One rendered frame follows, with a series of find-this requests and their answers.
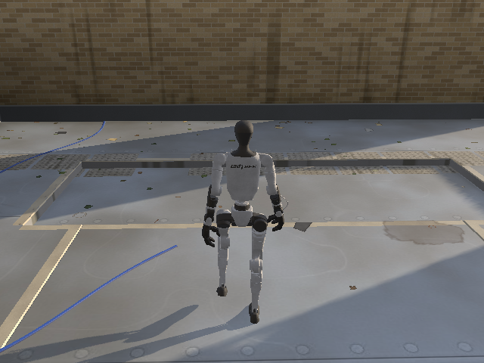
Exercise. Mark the right robot upper arm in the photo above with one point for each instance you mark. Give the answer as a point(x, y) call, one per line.
point(267, 161)

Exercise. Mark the humanoid robot torso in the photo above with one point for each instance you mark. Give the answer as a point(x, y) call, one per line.
point(242, 175)

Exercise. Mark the robot right forearm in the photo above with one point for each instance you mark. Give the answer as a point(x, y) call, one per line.
point(276, 203)

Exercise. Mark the robot left hand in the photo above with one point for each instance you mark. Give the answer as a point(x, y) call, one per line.
point(205, 234)

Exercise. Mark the robot left forearm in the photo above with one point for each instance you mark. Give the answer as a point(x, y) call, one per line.
point(210, 208)

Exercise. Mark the right robot foot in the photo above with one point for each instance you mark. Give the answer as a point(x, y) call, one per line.
point(254, 317)

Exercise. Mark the left robot upper arm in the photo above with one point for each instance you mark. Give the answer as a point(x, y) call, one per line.
point(216, 176)

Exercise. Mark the robot right hand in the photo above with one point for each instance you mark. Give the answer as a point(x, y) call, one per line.
point(279, 220)

